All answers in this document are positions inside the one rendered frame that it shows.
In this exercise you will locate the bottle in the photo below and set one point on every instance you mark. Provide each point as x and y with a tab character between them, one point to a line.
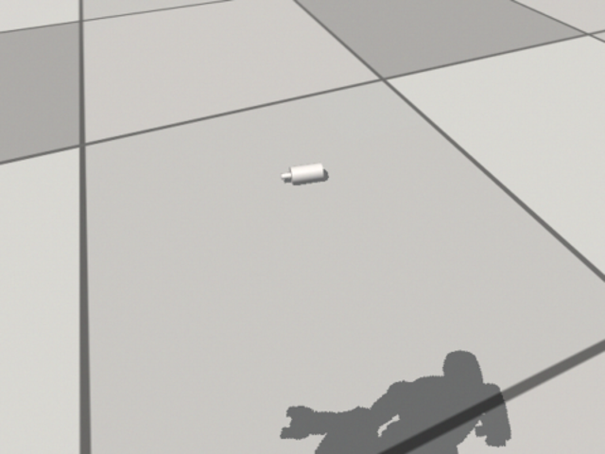
304	173

